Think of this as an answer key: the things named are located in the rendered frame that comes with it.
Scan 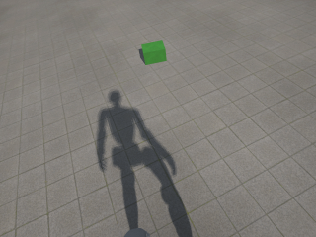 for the carton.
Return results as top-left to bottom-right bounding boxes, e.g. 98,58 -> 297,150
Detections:
141,40 -> 167,65

